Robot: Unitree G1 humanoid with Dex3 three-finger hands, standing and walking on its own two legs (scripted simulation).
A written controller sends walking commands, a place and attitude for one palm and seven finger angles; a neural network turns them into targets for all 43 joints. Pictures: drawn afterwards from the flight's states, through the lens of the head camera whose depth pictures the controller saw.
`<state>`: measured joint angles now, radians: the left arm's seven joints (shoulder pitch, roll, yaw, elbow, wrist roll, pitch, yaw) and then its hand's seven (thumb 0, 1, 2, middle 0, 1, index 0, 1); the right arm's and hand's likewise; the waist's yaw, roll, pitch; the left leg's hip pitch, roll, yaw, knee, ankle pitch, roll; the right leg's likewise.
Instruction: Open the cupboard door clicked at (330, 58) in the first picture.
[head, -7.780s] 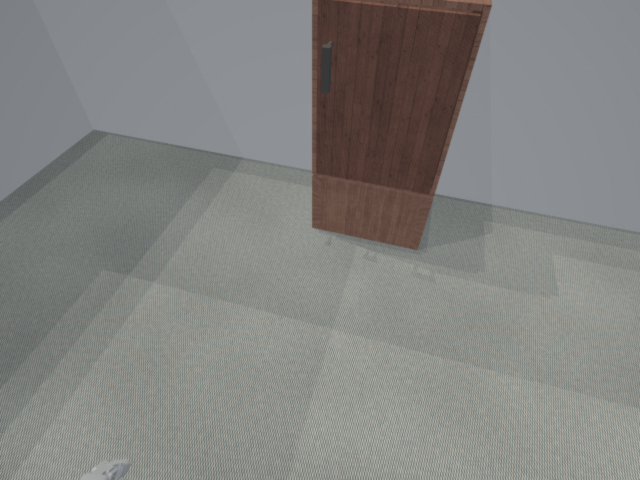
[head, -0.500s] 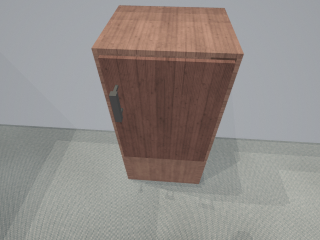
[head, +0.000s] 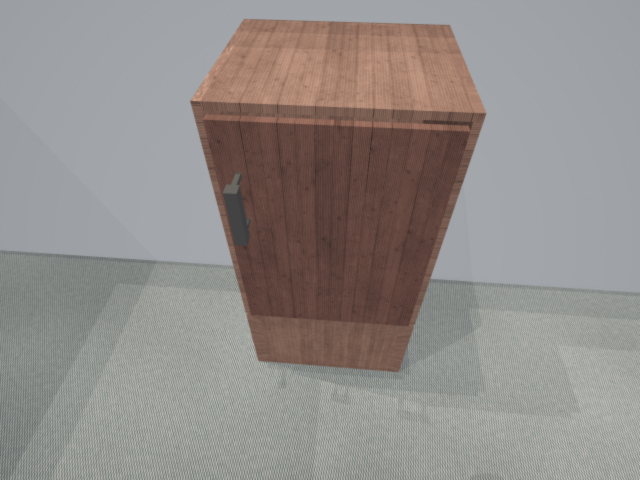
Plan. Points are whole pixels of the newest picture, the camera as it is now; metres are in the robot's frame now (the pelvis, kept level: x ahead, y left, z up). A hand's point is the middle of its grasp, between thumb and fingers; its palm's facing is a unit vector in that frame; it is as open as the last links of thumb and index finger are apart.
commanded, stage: look again from close up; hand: left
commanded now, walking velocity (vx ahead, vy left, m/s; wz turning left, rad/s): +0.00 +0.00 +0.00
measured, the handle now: (239, 209) +0.58 +0.19 -0.02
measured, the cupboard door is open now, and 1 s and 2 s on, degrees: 0 0 0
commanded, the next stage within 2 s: raise the hand with hooked fingers in 0.46 s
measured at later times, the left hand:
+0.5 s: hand out of the picture +0.00 +0.15 -0.17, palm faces +0.04 -0.98 -0.17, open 7.3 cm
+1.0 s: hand (210, 451) +0.18 +0.16 -0.07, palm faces -0.03 -1.00 +0.03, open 8.6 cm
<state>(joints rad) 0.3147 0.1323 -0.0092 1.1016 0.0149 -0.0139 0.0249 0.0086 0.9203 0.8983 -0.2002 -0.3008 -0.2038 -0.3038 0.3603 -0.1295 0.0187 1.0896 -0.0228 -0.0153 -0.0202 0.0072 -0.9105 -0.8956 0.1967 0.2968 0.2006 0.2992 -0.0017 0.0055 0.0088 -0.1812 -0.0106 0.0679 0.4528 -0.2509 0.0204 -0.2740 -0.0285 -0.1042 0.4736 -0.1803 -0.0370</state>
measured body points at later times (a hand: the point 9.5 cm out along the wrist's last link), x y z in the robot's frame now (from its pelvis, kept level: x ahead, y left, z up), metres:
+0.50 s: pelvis +0.02 -0.01 +0.00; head +0.02 -0.01 +0.45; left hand +0.00 +0.20 -0.16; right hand +0.00 -0.21 -0.16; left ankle +0.00 +0.11 -0.74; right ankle +0.05 -0.10 -0.74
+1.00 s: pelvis +0.01 -0.01 -0.07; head +0.05 +0.01 +0.38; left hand +0.17 +0.21 -0.07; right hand +0.25 -0.27 -0.08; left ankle +0.00 +0.11 -0.74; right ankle +0.05 -0.10 -0.74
